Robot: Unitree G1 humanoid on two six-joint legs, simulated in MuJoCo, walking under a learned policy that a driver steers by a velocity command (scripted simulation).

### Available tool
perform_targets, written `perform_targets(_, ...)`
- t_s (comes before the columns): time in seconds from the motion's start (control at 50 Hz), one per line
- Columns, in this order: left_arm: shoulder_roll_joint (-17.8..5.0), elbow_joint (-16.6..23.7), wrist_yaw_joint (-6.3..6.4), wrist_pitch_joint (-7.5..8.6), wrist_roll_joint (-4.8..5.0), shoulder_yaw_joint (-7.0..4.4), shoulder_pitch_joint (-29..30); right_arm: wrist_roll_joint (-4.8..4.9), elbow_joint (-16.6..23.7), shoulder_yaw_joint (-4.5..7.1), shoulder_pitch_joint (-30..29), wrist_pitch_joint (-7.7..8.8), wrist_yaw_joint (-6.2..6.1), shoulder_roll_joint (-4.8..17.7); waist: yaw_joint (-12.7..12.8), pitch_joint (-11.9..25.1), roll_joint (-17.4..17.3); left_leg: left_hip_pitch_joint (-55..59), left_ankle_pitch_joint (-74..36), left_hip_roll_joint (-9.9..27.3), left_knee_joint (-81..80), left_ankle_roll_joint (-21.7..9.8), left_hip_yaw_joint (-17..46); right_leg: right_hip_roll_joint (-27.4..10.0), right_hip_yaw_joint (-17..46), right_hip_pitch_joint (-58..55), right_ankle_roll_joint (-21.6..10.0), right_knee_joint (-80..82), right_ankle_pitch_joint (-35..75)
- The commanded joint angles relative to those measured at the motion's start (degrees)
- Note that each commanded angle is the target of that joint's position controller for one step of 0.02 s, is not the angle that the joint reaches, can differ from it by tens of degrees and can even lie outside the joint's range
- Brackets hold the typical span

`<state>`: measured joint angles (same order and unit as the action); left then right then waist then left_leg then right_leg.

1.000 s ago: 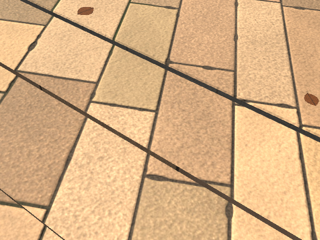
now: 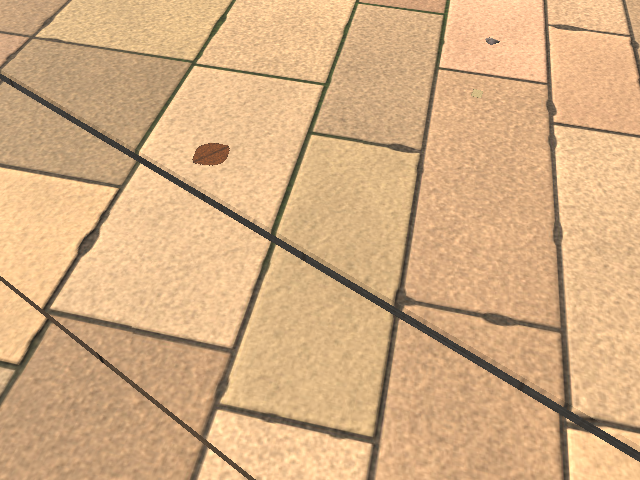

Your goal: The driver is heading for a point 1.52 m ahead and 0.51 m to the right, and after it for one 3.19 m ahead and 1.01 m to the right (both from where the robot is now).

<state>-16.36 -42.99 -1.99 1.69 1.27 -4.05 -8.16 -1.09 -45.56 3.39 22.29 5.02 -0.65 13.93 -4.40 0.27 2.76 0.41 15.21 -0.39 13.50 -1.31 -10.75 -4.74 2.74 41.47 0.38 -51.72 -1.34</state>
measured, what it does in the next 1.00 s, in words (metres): walks ahead, turning right: right foot 0.03 m higher, then left foot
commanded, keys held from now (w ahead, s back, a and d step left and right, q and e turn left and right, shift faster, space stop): w+e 0.76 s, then w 0.24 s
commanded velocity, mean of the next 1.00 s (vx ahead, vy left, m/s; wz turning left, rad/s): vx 0.50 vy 0.00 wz -0.52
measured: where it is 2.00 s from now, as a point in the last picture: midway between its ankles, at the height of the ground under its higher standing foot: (469, 310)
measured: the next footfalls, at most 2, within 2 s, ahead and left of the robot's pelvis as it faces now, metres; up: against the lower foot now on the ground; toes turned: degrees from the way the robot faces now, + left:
right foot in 0.12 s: +0.27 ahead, -0.15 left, +0.03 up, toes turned -9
left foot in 0.52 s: +0.43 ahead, +0.07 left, +0.03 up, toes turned -18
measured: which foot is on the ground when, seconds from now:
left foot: down 0.00-0.20, up 0.22-0.50, down 0.52-0.94, up 0.96-1.00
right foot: up 0.00-0.10, down 0.12-0.54, up 0.56-0.92, down 0.94-1.00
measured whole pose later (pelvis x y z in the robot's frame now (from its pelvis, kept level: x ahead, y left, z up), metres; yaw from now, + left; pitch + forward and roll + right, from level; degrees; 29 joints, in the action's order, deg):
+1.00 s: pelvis +0.42 -0.12 +0.00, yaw -32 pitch +1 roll +1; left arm -16.2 -36.5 -1.2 -0.7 1.1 -4.6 -14.3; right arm 0.8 -48.7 3.5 13.3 3.3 0.3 16.1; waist 2.6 0.5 -1.0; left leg -14.7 31.9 6.3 58.5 0.8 -3.0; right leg -0.2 -5.7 23.6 -5.2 -45.0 -21.4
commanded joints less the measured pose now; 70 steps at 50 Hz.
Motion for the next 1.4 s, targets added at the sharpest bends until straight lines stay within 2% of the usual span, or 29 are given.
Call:
perform_targets(0.02, 0.10, 6.15, -1.20, 0.33, -0.18, 0.93, 7.45, 0.58, 2.68, 2.33, -2.23, 0.13, -0.66, 9.34, -0.19, -5.85, -5.72, 0.65, -21.03, 16.77, -5.61, -7.32, 4.38, -1.03, -2.24, 3.67, -0.93, 6.31, 0.88)
perform_targets(0.1, -0.77, 9.26, -2.59, 0.32, -0.09, 1.01, 10.64, 1.53, 1.02, 3.04, -1.50, -1.86, -1.01, 12.13, 0.67, -4.96, -7.14, 5.91, -40.81, 17.70, 0.76, -5.58, 0.20, 2.51, -8.32, -1.75, -4.40, 13.10, -8.36)
perform_targets(0.16, -7.69, 6.90, -2.23, 0.08, 0.37, -2.45, 0.09, 1.63, 0.65, 2.77, 1.81, -2.85, -1.51, 12.31, 6.39, 6.19, -5.78, 1.86, -67.07, 14.76, 22.33, -2.35, -2.62, 10.56, -13.66, -25.82, -9.62, 14.78, -8.46)
perform_targets(0.18, -9.33, 4.96, -1.73, -0.33, 0.53, -4.05, -7.23, 2.40, 0.19, 2.49, 2.26, -2.13, -1.09, 13.03, 10.58, 11.58, -4.59, -8.12, -61.20, 12.91, 32.96, 0.28, -2.66, 11.04, -11.50, -44.06, -12.48, 19.66, -0.83)
perform_targets(0.2, -10.32, 2.73, -0.76, -1.51, 0.54, -5.24, -13.99, 2.35, 1.07, 1.86, -2.88, -0.99, -0.49, 11.56, 14.87, 13.00, 1.26, -28.08, -24.98, 7.85, 51.67, 3.76, -0.84, 4.43, 0.89, -63.15, -16.88, 24.11, 3.34)
perform_targets(0.22, -12.26, 2.23, 0.17, -1.41, 0.46, -5.01, -16.18, 0.90, 4.06, 0.28, -3.93, 0.91, 0.75, 7.62, 12.56, 19.69, 6.20, -37.42, 15.43, 3.79, 63.49, 3.53, 8.19, -7.05, 18.92, -70.36, -21.90, 23.37, 0.43)
perform_targets(0.24, -10.07, 2.82, 0.46, -0.86, -0.25, -3.83, -16.88, 0.85, 5.63, -0.30, -11.44, 2.30, 1.30, 6.65, 14.41, 20.82, -0.10, -34.91, 18.59, 5.07, 63.90, 1.71, 15.62, -7.04, 18.53, -64.09, -21.01, 24.26, 7.41)
perform_targets(0.26, -10.29, 3.17, 0.22, -0.01, -1.40, -3.81, -13.34, 3.18, 8.85, -0.06, -12.69, 2.62, 1.47, 6.74, 10.24, 15.02, -0.46, -40.84, 14.01, 4.02, 60.67, 2.22, 15.33, -8.30, 24.05, -58.83, -22.94, 30.19, -3.26)
perform_targets(0.28, -7.39, 4.37, 0.63, 0.73, -1.05, -2.95, -7.72, 2.88, 8.11, 0.12, -15.36, 2.50, 0.85, 7.80, 8.33, 9.98, -4.10, -40.84, 10.14, 6.75, 56.99, 2.50, 15.45, -7.09, 23.03, -50.93, -20.13, 34.73, -10.34)
perform_targets(0.34, -3.99, 7.24, 1.41, 0.79, -0.76, -1.69, 1.40, 1.97, 5.67, 0.74, -9.55, 0.20, 1.02, 8.47, 2.16, 3.75, 2.18, -30.44, 8.89, 7.50, 47.73, 5.77, 14.56, -3.10, 16.98, -30.46, -18.42, 37.23, -14.19)
perform_targets(0.42, -8.08, 8.14, 3.27, -0.18, -1.62, -2.64, 2.38, 1.30, 5.42, 0.07, -12.01, -1.25, 1.18, 5.72, 1.21, 5.18, 4.40, -17.04, 0.22, 3.21, 34.79, 8.69, 9.98, 2.00, 9.77, -18.43, -15.11, 33.95, -12.29)
perform_targets(0.5, -5.85, 8.52, 3.39, -0.47, -1.22, -1.85, 2.99, 3.83, 4.03, 1.62, -8.35, -2.68, 0.44, 8.42, -1.06, 3.19, 5.39, -8.14, 1.40, 4.48, 26.71, 8.40, 12.24, 0.21, 14.87, -13.27, -12.79, 25.43, -24.54)
perform_targets(0.54, -1.23, 8.13, 3.23, -0.70, -2.22, -0.57, 1.89, 3.50, -1.38, 3.06, 3.46, -2.24, 0.48, 8.59, -5.41, 4.04, -1.44, 5.81, -1.75, 3.50, 19.17, 7.16, 9.56, 4.90, 11.21, -6.69, -9.48, 8.54, -31.34)
perform_targets(0.56, 3.31, 8.69, 2.77, -0.70, -1.22, 0.70, -0.83, 1.53, -3.00, 3.51, 8.29, -1.42, 1.11, 9.20, -5.99, 6.89, -15.19, 17.82, 4.39, 10.55, 18.52, 4.62, 20.38, 12.86, 7.01, 5.67, -5.36, -13.70, -37.90)
perform_targets(0.58, 4.86, 8.30, 2.51, -1.30, -0.40, 1.53, -5.00, 1.22, -0.94, 2.24, 5.16, -1.82, 1.99, 7.79, -1.87, 5.81, -17.64, 16.81, 10.53, 18.58, 13.75, 2.25, 30.49, 12.37, 7.05, 13.61, -4.63, -29.27, -42.53)
perform_targets(0.6, 2.27, 12.35, 2.16, -1.69, 3.07, 0.92, -4.07, 1.84, 0.15, 3.02, -3.08, -1.90, 1.95, 13.72, 4.62, -0.24, -23.77, 5.16, 32.87, 28.31, -3.39, -4.70, 53.15, 7.98, 4.87, 20.69, -4.16, -36.22, -32.96)
perform_targets(0.62, -2.74, 12.96, 2.93, -2.25, 2.13, -0.05, 1.57, 2.84, 1.83, 2.14, -8.13, -1.86, 1.27, 10.49, 3.79, -6.10, -12.93, -3.48, 35.69, 28.89, -6.61, -5.62, 51.87, 3.93, 2.90, 20.29, -3.59, -40.34, -28.02)
perform_targets(0.64, -4.25, 13.81, 3.14, -2.79, 1.34, -0.54, 2.72, 1.70, 1.97, 1.00, -11.85, -1.87, 0.20, 8.43, 5.51, -9.95, -10.13, -11.54, 25.42, 27.70, -4.75, -5.61, 43.90, 2.24, 3.68, 17.89, -2.28, -40.36, -22.79)
perform_targets(0.72, -4.40, 13.73, 2.14, -4.06, -0.34, -1.21, -0.99, -0.48, 1.88, 0.48, -12.38, -0.58, -2.41, 7.88, 8.24, -2.27, -10.25, -16.89, 2.93, 16.05, -3.13, -1.60, 14.35, 2.11, -0.91, 2.39, 0.55, -37.33, -13.74)
perform_targets(0.86, -0.85, 14.05, 0.57, -4.55, -0.14, -0.59, 0.31, 0.97, 0.74, 2.85, -9.09, -0.97, -0.56, 12.76, 8.34, 0.34, -8.31, -5.50, -7.59, 17.11, -5.54, -5.75, 3.70, 1.76, -8.94, -13.12, -3.54, -4.37, -25.33)
perform_targets(0.9, -2.84, 12.64, 0.95, -4.50, -0.40, -1.69, -5.18, 1.91, 0.03, 3.36, -10.69, -1.05, 0.23, 13.86, 11.15, 1.16, -11.12, -3.03, -24.10, 17.56, 2.99, -6.94, 2.27, 3.98, -11.24, -19.38, -5.29, 4.10, -30.59)
perform_targets(0.94, -6.94, 4.45, 1.13, -4.15, 0.22, -4.37, -25.41, 1.53, 0.31, 2.22, -13.88, -1.97, 0.39, 10.53, 19.81, 8.05, -3.72, -11.38, -28.54, 12.28, 32.58, -4.80, -1.13, 7.52, -11.46, -43.98, -7.46, 20.09, -18.71)
perform_targets(0.96, -8.63, 3.04, 1.50, -3.77, 0.38, -3.77, -24.26, -0.68, 1.23, -0.80, -13.11, -1.96, 1.16, 0.37, 14.16, 3.61, 10.27, -32.95, 18.39, 6.63, 56.34, -1.00, 1.96, 0.09, 3.44, -49.57, -8.53, 18.35, -17.19)
perform_targets(0.98, -13.15, 7.13, 1.26, -1.31, -0.38, -3.38, -17.02, 1.93, 5.73, -1.07, -11.76, 0.56, 1.35, -0.13, 7.95, 5.38, 18.33, -47.85, 18.29, -0.50, 68.15, -0.88, 12.45, -11.82, 40.16, -45.50, -18.65, 37.19, -28.15)
perform_targets(1.0, -9.25, 7.75, 0.25, 0.77, -0.40, -2.53, -15.44, 4.58, 6.57, 0.10, -15.68, 2.19, 1.69, 5.94, 8.55, 1.21, 7.20, -52.73, 11.95, 1.88, 72.69, -1.26, 14.59, -17.10, 43.34, -43.36, -21.85, 43.09, -31.70)
perform_targets(1.04, -5.98, 6.08, -0.31, 2.66, -0.89, -1.26, -12.93, 3.34, 6.19, -0.12, -17.12, 2.67, 1.70, 6.28, 5.93, -4.24, -2.62, -51.07, 0.17, 7.49, 66.79, -2.17, 14.63, -13.32, 28.84, -34.92, -17.95, 41.26, -27.72)
perform_targets(1.2, -3.14, 1.20, 3.36, 3.31, -1.13, 0.24, -18.31, 1.83, 7.94, -1.06, -26.21, 0.25, 2.99, 1.95, 6.64, -2.36, -2.21, -44.96, -18.64, 5.52, 36.51, 1.85, 9.28, -3.34, 0.21, -38.55, -9.66, 42.87, 13.99)
perform_targets(1.32, -4.26, -2.37, 3.87, 1.44, -0.64, 0.02, -23.37, 3.00, 11.34, -1.77, -36.48, 0.20, 4.90, 0.99, 9.84, -6.48, 1.74, -45.02, -17.72, 2.07, 18.81, 0.45, 6.43, -7.36, -0.12, -48.56, -9.45, 42.27, 16.35)
perform_targets(1.4, -7.75, -2.95, 4.18, 0.61, -1.04, -0.79, -19.29, 1.93, 9.15, 0.57, -23.91, 0.13, 4.50, 6.48, 1.38, 2.89, 7.55, -26.84, -9.90, -3.69, 17.28, -5.24, 3.23, -8.23, -2.03, -52.27, -8.24, 27.50, 51.79)
Keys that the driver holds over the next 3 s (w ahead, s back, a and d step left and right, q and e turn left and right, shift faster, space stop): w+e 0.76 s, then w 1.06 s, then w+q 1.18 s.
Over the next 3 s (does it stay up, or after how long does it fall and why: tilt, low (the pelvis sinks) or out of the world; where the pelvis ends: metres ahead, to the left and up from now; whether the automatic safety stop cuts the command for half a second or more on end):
stays up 1.36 -0.64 0.08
